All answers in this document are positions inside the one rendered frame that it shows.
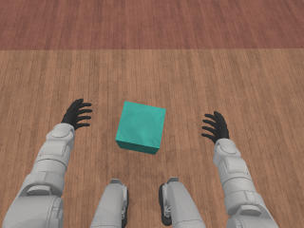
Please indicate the robot right shin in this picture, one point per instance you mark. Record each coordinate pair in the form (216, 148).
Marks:
(167, 211)

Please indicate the left robot thigh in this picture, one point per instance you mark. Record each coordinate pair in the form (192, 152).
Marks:
(109, 210)

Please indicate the right robot forearm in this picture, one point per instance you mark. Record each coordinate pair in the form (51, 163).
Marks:
(241, 197)

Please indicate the right robot hand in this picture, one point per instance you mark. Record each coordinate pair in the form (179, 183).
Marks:
(220, 131)

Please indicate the robot left upper arm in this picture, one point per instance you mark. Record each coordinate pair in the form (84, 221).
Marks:
(36, 212)

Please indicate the carton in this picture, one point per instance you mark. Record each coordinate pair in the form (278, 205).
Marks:
(140, 128)

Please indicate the left robot hand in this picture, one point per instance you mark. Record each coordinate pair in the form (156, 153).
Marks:
(72, 114)

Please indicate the left robot forearm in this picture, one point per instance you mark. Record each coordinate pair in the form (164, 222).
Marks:
(47, 176)

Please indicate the robot right upper arm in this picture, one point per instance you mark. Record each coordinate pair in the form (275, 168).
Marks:
(244, 221)

